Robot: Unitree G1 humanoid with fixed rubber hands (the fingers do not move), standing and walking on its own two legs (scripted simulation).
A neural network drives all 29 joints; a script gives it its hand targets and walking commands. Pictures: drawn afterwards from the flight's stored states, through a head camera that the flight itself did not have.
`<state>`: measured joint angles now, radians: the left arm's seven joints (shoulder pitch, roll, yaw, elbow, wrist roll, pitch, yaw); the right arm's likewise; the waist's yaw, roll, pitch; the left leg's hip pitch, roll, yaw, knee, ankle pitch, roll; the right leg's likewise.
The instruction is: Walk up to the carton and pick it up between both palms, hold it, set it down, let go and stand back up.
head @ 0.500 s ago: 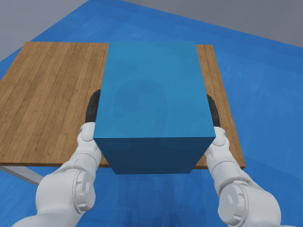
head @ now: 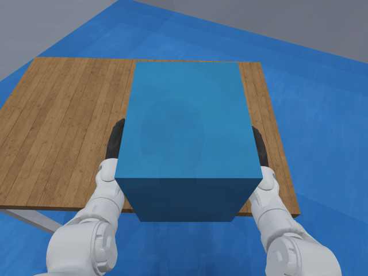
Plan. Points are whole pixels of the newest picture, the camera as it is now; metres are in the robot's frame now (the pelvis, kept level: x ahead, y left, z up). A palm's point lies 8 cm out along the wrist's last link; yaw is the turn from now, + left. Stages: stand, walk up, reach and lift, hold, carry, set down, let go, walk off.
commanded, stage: reach and lift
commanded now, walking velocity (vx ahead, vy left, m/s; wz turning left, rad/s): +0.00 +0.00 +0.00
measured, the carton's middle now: (186, 146) +0.42 +0.03 +0.00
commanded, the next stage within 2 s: none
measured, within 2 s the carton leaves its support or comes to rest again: leaves its support in 1.12 s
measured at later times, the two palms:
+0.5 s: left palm (116, 153) +0.38 +0.20 +0.01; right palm (257, 160) +0.38 -0.13 +0.01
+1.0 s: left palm (117, 159) +0.37 +0.19 +0.01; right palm (260, 166) +0.36 -0.14 +0.01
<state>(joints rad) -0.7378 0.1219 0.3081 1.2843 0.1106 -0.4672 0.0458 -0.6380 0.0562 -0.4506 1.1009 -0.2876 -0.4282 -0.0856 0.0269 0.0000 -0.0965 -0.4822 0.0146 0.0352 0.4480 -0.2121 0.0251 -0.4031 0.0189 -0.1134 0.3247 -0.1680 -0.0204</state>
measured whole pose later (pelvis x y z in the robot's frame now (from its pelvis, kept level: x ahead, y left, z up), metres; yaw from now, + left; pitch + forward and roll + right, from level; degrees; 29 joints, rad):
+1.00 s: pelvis -0.02 +0.00 +0.00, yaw -1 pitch +18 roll -2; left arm -0.77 0.13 0.14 1.36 -0.04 -0.50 0.10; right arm -0.67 -0.01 -0.30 1.21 -0.17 -0.48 -0.13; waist 0.04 -0.01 -0.18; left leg -0.60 0.02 0.04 0.46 -0.17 0.03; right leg -0.53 0.02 -0.11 0.34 -0.13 -0.02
